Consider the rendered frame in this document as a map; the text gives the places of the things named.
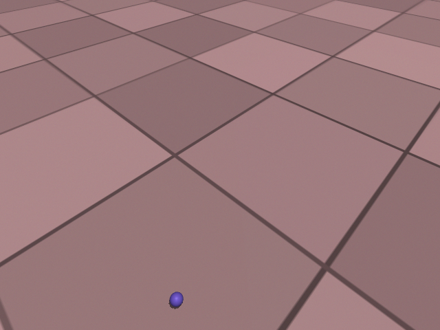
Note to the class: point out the ball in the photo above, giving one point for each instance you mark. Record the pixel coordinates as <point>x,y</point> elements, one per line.
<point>176,299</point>

